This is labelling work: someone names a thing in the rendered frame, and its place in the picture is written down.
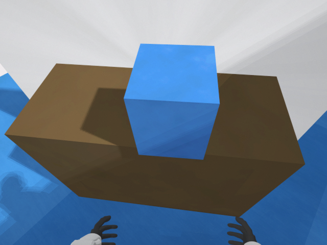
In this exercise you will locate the left robot forearm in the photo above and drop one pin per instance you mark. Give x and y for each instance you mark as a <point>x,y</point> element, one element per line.
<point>89,239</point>

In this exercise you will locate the carton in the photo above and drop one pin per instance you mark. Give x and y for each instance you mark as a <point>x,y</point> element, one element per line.
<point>172,99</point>

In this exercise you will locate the pedestal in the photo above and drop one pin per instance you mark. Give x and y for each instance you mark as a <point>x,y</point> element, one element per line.
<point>77,127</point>

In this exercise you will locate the robot right hand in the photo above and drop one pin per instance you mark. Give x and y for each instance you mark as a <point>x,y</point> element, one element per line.
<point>246,235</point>

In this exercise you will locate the robot left hand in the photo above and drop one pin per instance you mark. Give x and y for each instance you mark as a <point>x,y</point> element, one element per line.
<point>98,229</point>

